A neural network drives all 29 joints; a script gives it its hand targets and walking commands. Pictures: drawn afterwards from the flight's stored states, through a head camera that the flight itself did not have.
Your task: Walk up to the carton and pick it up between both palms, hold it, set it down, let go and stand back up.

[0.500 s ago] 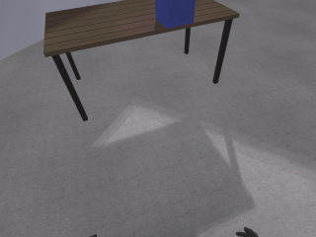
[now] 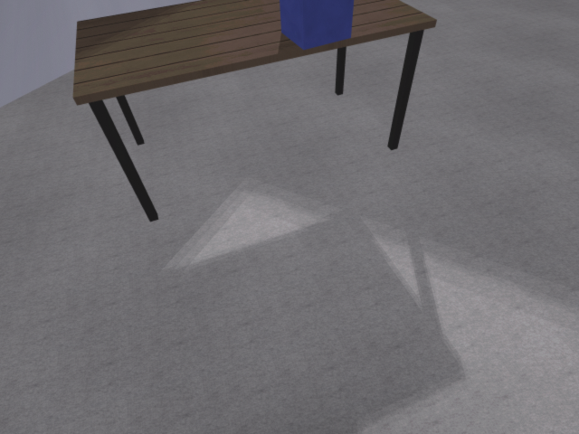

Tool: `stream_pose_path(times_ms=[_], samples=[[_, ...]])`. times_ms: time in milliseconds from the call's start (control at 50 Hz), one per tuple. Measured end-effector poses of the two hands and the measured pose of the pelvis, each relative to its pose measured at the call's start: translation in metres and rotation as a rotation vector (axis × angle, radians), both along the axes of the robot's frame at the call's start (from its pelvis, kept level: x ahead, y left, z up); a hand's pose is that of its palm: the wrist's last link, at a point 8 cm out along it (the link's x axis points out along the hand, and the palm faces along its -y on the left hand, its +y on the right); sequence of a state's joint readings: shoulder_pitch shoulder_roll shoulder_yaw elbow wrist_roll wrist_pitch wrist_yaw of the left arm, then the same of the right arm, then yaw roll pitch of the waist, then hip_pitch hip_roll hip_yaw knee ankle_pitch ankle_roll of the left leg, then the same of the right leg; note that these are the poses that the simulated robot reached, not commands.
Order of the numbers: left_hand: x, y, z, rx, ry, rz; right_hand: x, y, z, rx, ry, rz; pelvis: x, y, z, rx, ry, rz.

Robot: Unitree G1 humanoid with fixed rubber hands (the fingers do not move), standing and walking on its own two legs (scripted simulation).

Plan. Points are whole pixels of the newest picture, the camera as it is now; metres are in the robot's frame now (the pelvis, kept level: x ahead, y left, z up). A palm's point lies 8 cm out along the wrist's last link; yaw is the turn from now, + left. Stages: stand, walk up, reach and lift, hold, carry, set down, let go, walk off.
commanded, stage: stand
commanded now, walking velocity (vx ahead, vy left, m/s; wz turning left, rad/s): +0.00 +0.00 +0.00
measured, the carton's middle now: (315, 0) +1.57 -0.08 +0.03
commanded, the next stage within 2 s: none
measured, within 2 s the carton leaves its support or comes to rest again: neither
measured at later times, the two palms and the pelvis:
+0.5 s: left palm out of the picture +0.03 +0.22 -0.13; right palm out of the picture +0.03 -0.22 -0.14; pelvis +0.01 +0.00 +0.01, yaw +0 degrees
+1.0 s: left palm out of the picture -0.01 +0.22 -0.14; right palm out of the picture -0.02 -0.20 -0.14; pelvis +0.00 +0.00 +0.01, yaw +0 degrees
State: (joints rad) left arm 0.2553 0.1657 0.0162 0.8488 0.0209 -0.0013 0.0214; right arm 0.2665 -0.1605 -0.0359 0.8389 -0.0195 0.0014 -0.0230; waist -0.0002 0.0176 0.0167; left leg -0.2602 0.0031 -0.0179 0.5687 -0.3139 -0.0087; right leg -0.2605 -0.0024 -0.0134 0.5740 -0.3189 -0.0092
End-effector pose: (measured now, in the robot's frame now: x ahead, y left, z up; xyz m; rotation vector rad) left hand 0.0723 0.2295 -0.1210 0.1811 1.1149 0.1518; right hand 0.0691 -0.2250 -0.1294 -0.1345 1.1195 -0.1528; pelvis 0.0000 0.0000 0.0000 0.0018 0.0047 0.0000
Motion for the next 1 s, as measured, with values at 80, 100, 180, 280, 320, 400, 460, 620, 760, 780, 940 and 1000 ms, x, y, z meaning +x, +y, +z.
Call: stream_pose_path(times_ms=[80, 100, 180, 280, 320, 400, 460, 620, 760, 780, 940, 1000], samples=[[-0.005, 0.001, -0.001, 0.004, 0.025, 0.012, -0.004, -0.002, -0.002, -0.001, 0.025, -0.009, 0.003, 0.000, 0.001, 0.000, -0.002, 0.001], [-0.006, 0.001, -0.001, 0.005, 0.030, 0.015, -0.006, -0.003, -0.002, -0.002, 0.032, -0.011, 0.003, -0.001, 0.002, 0.000, -0.003, 0.001], [-0.012, 0.002, -0.002, 0.006, 0.054, 0.029, -0.011, -0.004, -0.003, -0.008, 0.060, -0.022, 0.005, -0.001, 0.003, -0.001, -0.009, 0.003], [-0.020, 0.000, -0.005, 0.001, 0.093, 0.039, -0.019, -0.003, -0.005, -0.007, 0.092, -0.037, 0.007, -0.001, 0.004, -0.002, -0.015, 0.002], [-0.024, -0.001, -0.006, -0.004, 0.108, 0.041, -0.023, -0.002, -0.005, -0.004, 0.109, -0.040, 0.007, -0.001, 0.005, -0.002, -0.018, 0.001], [-0.032, -0.002, -0.008, -0.009, 0.137, 0.046, -0.031, -0.001, -0.006, -0.002, 0.136, -0.050, 0.007, -0.001, 0.006, -0.002, -0.024, -0.002], [-0.038, -0.004, -0.009, -0.012, 0.157, 0.053, -0.038, 0.000, -0.007, -0.001, 0.158, -0.052, 0.007, 0.000, 0.007, -0.003, -0.029, 0.000], [-0.055, -0.008, -0.011, -0.025, 0.218, 0.062, -0.058, 0.010, -0.010, 0.021, 0.224, -0.058, 0.005, 0.001, 0.009, -0.002, -0.037, -0.002], [-0.067, -0.009, -0.012, -0.028, 0.251, 0.071, -0.073, 0.019, -0.012, 0.038, 0.267, -0.059, 0.003, 0.002, 0.009, -0.002, -0.043, -0.002], [-0.069, -0.009, -0.013, -0.029, 0.255, 0.072, -0.075, 0.020, -0.013, 0.041, 0.271, -0.059, 0.003, 0.002, 0.009, -0.002, -0.045, -0.002], [-0.082, -0.012, -0.013, -0.036, 0.285, 0.075, -0.084, 0.024, -0.014, 0.049, 0.296, -0.064, 0.000, 0.003, 0.010, -0.002, -0.048, -0.003], [-0.086, -0.014, -0.014, -0.042, 0.294, 0.077, -0.087, 0.024, -0.014, 0.045, 0.304, -0.060, -0.001, 0.003, 0.010, -0.003, -0.047, -0.003]])
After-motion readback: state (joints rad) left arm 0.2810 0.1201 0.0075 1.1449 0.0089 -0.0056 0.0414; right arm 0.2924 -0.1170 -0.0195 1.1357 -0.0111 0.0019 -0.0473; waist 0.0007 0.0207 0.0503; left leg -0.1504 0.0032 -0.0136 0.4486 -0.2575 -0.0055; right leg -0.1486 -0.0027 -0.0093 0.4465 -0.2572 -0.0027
